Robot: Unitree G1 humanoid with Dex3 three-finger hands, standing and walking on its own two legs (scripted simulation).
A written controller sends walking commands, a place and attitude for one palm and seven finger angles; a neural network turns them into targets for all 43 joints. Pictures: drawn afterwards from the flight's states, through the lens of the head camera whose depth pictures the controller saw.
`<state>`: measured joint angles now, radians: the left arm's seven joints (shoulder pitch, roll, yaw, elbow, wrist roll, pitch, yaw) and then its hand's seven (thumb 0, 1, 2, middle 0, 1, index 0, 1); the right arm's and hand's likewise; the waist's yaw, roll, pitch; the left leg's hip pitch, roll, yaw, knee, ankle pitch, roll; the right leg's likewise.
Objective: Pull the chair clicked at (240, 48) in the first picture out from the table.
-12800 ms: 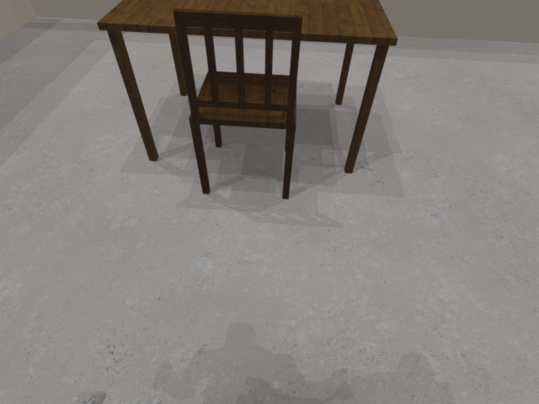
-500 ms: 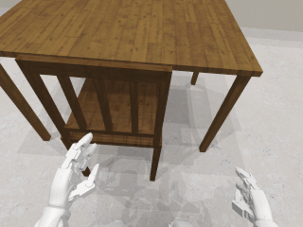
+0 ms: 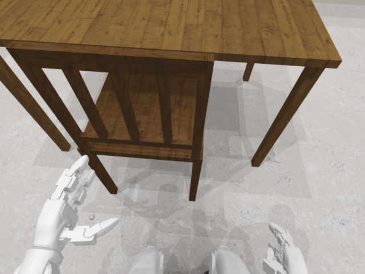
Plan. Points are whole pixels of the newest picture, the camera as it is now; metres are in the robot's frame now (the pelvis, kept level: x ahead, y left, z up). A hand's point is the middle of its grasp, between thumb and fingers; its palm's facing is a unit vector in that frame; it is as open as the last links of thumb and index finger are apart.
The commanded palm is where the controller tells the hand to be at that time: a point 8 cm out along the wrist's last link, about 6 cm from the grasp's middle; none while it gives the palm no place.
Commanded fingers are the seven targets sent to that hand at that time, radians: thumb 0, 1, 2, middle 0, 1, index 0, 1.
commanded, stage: raise the hand toward the chair's back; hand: left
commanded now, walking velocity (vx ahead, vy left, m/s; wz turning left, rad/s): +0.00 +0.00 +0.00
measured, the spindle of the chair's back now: (127, 110) +0.51 +0.18 +0.00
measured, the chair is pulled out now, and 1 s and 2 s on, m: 0.00 0.00 0.00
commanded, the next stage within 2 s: aim the fingers beside a spindle in 1.26 s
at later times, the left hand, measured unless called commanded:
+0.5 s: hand (77, 207) +0.24 +0.21 +0.05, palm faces -0.02 -1.00 -0.05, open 16.6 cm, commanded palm +0.22 +0.27 +0.05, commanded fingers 0.00 -0.50 0.30 -0.06 -0.08 -0.06 -0.08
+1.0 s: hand (72, 193) +0.26 +0.23 +0.06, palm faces -0.04 -1.00 -0.06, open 16.9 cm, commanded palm +0.24 +0.28 +0.06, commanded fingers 0.00 -0.50 0.30 -0.06 -0.08 -0.06 -0.08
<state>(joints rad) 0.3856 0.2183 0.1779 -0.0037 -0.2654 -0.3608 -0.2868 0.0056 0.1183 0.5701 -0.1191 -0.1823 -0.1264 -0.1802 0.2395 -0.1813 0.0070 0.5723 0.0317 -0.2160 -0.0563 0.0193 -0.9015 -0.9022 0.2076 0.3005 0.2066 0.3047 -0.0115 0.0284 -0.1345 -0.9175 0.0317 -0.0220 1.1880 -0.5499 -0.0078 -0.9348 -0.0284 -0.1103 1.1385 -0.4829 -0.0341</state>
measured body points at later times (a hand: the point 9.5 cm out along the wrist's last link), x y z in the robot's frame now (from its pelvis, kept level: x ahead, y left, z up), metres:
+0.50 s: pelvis +0.01 +0.02 +0.01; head +0.08 +0.03 +0.46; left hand +0.23 +0.27 +0.05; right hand +0.21 -0.21 -0.05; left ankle +0.01 +0.12 -0.65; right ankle +0.04 -0.10 -0.65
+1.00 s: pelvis +0.02 +0.02 +0.02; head +0.09 +0.04 +0.46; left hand +0.26 +0.28 +0.06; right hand +0.18 -0.22 -0.06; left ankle +0.01 +0.12 -0.65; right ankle +0.04 -0.10 -0.65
